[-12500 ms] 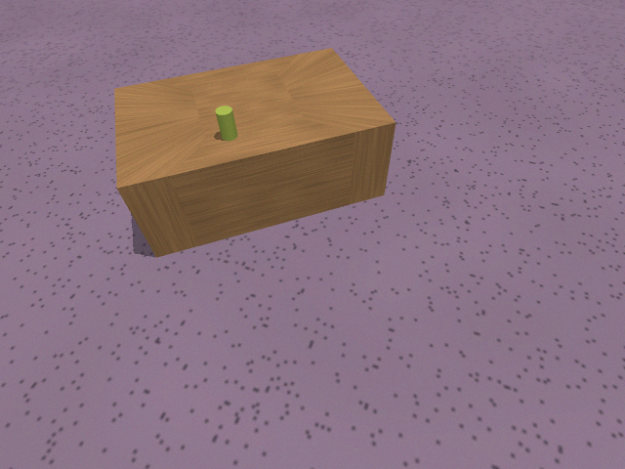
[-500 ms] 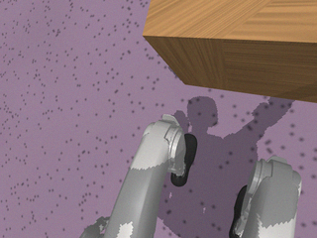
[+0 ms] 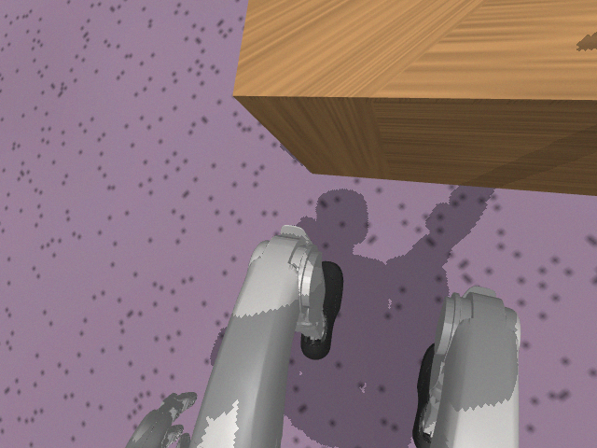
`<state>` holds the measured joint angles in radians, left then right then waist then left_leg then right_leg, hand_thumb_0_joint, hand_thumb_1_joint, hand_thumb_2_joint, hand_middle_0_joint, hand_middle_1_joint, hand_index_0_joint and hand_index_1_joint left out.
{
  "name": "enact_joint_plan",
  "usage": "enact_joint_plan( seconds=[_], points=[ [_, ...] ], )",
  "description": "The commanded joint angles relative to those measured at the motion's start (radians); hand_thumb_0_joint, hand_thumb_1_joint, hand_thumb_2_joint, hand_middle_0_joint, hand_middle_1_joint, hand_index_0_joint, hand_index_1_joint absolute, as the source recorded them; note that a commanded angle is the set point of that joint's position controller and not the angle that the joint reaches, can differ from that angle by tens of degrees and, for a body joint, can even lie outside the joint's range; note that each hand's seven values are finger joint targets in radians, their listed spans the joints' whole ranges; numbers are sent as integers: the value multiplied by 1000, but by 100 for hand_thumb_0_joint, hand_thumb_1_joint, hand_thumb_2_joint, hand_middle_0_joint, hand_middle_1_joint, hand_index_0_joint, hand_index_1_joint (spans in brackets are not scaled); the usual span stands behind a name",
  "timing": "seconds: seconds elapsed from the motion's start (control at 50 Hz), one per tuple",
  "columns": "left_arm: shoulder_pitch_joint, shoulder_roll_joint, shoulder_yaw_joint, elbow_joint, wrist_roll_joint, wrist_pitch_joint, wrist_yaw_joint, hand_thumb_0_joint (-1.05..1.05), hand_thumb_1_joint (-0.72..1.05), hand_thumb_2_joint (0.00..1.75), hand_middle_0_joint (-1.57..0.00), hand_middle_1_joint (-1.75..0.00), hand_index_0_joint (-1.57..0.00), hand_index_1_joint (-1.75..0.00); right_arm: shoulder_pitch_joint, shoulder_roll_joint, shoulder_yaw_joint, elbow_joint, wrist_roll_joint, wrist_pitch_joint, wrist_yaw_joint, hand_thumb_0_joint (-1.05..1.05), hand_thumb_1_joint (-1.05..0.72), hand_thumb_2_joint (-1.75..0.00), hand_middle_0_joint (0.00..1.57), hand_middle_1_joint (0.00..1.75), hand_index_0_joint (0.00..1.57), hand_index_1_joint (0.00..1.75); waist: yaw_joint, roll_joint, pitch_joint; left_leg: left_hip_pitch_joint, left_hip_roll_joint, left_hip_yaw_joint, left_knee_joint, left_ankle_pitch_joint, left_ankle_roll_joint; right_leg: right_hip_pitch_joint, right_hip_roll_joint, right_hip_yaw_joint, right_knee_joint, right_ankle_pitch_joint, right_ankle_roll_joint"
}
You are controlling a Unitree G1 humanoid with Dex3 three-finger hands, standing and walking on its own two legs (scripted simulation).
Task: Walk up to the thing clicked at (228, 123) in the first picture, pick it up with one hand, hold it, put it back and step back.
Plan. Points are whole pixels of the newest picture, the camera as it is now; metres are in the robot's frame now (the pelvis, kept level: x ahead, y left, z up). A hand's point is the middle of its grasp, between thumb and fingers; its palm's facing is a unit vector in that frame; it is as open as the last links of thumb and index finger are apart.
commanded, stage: close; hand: right
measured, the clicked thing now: out of the picture +0.66 -0.17 +0.02
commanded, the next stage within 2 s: settle in 0.84 s
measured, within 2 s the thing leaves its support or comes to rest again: leaves its support in 1.34 s
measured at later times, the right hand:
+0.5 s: hand out of the picture +0.64 -0.20 +0.01, palm faces +0.12 +0.99 -0.03, open 15.6 cm
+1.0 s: hand out of the picture +0.64 -0.20 +0.01, palm faces +0.12 +0.99 -0.03, open 9.4 cm
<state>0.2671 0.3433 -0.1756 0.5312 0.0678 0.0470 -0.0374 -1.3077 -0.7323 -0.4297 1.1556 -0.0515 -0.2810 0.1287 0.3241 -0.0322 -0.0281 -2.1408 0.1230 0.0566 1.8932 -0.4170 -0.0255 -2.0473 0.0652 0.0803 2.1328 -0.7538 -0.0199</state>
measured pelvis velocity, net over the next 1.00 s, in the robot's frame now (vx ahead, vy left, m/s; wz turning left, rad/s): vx -0.01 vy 0.00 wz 0.00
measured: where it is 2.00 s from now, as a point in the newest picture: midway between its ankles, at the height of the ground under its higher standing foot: (372, 369)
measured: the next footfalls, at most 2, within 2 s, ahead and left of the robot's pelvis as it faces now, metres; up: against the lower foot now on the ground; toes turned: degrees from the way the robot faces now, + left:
none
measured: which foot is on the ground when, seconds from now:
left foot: down 0.00-1.00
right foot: down 0.00-1.00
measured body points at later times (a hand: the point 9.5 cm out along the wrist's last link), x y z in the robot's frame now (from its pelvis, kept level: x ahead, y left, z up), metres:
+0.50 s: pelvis +0.00 +0.00 -0.01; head +0.27 -0.05 +0.34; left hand -0.01 +0.27 -0.09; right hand +0.63 -0.25 +0.01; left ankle +0.16 +0.14 -0.39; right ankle +0.05 -0.10 -0.39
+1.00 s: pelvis -0.01 +0.00 -0.02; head +0.27 -0.05 +0.33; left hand -0.01 +0.27 -0.10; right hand +0.62 -0.25 +0.01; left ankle +0.16 +0.14 -0.39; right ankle +0.05 -0.10 -0.39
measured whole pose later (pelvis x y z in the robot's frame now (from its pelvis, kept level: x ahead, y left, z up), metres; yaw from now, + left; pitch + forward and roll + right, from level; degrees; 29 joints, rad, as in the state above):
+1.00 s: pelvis -0.01 +0.00 -0.02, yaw +0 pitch +38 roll +7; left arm 0.27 0.34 -0.20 0.54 0.08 0.06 -0.04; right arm -1.36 -0.79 -0.43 1.22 -0.07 -0.34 0.13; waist 0.35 -0.03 0.00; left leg -2.19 0.12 0.05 1.94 -0.41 -0.02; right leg -2.10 0.07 0.08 2.19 -0.75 -0.02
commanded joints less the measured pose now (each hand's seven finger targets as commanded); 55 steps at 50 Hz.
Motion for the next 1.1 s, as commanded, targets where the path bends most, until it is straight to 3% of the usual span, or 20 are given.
enact_joint_plan(
  seconds=[0.0,0.02,0.04,0.1,0.12,0.24,0.32,0.42,0.46,0.48,0.5,0.56,0.64,0.72,0.82,0.84,0.9,0.92,0.98,1.08],
  points=[
    [283,224,78,9,5,7,16,0,85,94,-21,-30,-19,-32,-405,-205,-11,-182,6,-92,1,0,50,-4,16,7,15,7,45,-255,-784,683,-41,10,-96,111,52,262,-20,-37,-311,252,-1],
    [273,226,84,10,4,5,19,0,85,93,-21,-30,-19,-32,-470,-232,-25,-282,12,-107,-2,0,50,-5,17,8,16,8,30,-276,-810,673,-42,10,-94,102,51,277,-22,-34,-313,243,-1],
    [276,227,81,17,5,5,19,0,84,94,-21,-30,-19,-32,-422,-193,-4,-167,10,-101,-1,0,50,-5,20,10,20,10,59,-259,-759,650,-42,13,-96,88,51,254,-20,-32,-312,223,-2],
    [276,234,86,27,8,2,22,0,85,93,-21,-30,-19,-32,-481,-220,-7,-222,2,-120,-8,0,50,-6,22,11,21,11,41,-298,-763,597,-41,12,-89,71,53,296,-24,-17,-327,213,4],
    [283,230,79,29,11,4,22,0,85,94,-21,-30,-19,-32,-471,-209,5,-198,-4,-124,-7,0,49,-6,22,11,22,11,55,-303,-761,602,-40,16,-83,90,54,301,-23,-20,-319,234,6],
    [293,236,72,37,19,5,19,0,85,93,-21,-31,-20,-32,-500,-242,-10,-171,-17,-129,-9,0,50,-6,30,15,28,15,56,-314,-782,621,-39,16,-72,116,57,303,-24,-24,-306,271,10],
    [281,239,67,33,19,5,16,0,85,93,-22,-31,-20,-32,-518,-234,4,-141,-28,-124,-12,0,45,-12,38,22,37,22,64,-321,-739,583,-40,21,-72,80,52,293,-24,-11,-315,227,9],
    [295,244,64,35,24,8,13,0,85,94,-21,-30,-20,-32,-505,-260,-9,-159,-30,-123,-11,0,42,-20,49,33,49,33,57,-349,-791,609,-38,25,-51,147,58,338,-30,-15,-295,325,18],
    [298,247,65,37,25,12,11,0,85,94,-21,-30,-20,-32,-516,-240,1,-141,-31,-120,-12,0,39,-23,53,36,53,36,73,-346,-750,571,-41,30,-47,121,58,317,-31,3,-301,291,18],
    [286,248,60,34,23,13,11,0,85,94,-21,-30,-20,-32,-526,-268,-13,-148,-34,-125,-12,0,36,-25,59,39,58,40,61,-342,-742,560,-41,31,-49,94,55,310,-29,10,-310,254,15],
    [289,250,64,34,22,13,12,0,86,94,-21,-30,-20,-32,-517,-256,-6,-146,-35,-123,-14,0,35,-26,60,41,59,41,64,-346,-750,552,-41,31,-46,94,55,326,-32,13,-311,254,16],
    [281,249,58,31,22,12,11,0,85,94,-21,-30,-20,-32,-483,-245,-5,-111,-34,-120,-14,0,30,-34,68,50,68,50,64,-332,-715,554,-40,33,-46,77,53,286,-27,10,-310,224,12],
    [288,251,57,28,21,15,10,0,85,94,-21,-30,-20,-32,-464,-245,-5,-123,-35,-118,-4,0,21,-46,81,63,81,63,68,-337,-735,555,-40,35,-35,104,54,306,-29,9,-299,266,15],
    [287,250,58,24,15,18,10,0,85,94,-21,-30,-19,-32,-443,-257,-17,-126,-26,-107,-2,0,5,-58,90,74,89,74,56,-317,-735,584,-42,31,-48,75,52,263,-25,-2,-307,215,7],
    [289,250,58,25,12,17,11,0,86,93,-21,-30,-20,-32,-425,-224,-5,-125,-15,-103,6,0,-8,-67,99,83,98,83,75,-298,-720,580,-41,37,-41,87,50,249,-25,-1,-293,224,6],
    [279,246,57,30,12,17,12,0,86,93,-21,-30,-20,-32,-415,-241,-11,-99,-16,-102,5,0,-10,-68,100,84,99,84,61,-302,-696,568,-43,31,-46,66,50,231,-24,-10,-289,205,3],
    [285,241,56,27,14,18,12,0,86,93,-21,-30,-20,-32,-419,-213,8,-107,-15,-105,7,0,-16,-75,106,91,105,91,74,-280,-706,596,-43,29,-50,81,49,218,-24,-25,-273,220,-1],
    [280,246,55,30,14,18,13,0,86,92,-21,-30,-20,-32,-408,-234,-9,-98,-16,-106,4,0,-17,-77,106,93,105,93,62,-289,-691,571,-42,31,-44,67,49,215,-23,-16,-280,211,1],
    [289,242,55,24,14,21,8,0,84,94,-23,-31,-21,-34,-404,-221,2,-100,-17,-106,-1,0,-23,-101,111,112,113,112,68,-290,-726,611,-42,30,-40,102,52,220,-22,-25,-273,243,2],
    [280,250,65,22,11,24,11,0,84,94,-23,-31,-21,-34,-453,-230,-2,-142,-18,-102,-15,0,-30,-115,114,122,116,122,51,-321,-729,542,-41,33,-35,66,49,286,-25,13,-312,203,10]
  ],
)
